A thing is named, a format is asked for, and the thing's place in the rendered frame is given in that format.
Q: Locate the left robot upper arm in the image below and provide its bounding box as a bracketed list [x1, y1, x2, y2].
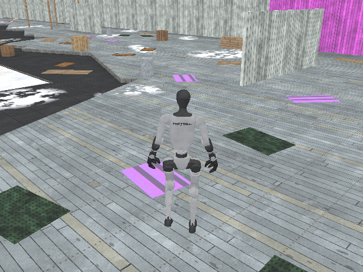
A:
[155, 114, 171, 145]

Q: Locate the left robot shin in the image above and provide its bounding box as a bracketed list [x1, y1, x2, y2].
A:
[165, 181, 173, 220]

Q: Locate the right robot upper arm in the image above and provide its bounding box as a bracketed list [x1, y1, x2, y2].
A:
[195, 115, 210, 146]

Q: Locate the robot torso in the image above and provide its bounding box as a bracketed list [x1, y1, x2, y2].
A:
[169, 113, 196, 170]

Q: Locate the robot left forearm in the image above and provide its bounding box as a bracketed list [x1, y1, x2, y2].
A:
[149, 136, 160, 159]

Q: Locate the robot right forearm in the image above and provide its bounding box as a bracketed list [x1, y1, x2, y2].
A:
[205, 138, 216, 161]

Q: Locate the robot left hand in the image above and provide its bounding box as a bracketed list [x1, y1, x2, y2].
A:
[147, 157, 160, 169]

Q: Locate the robot right hand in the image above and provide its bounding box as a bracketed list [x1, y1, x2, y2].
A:
[205, 160, 218, 173]

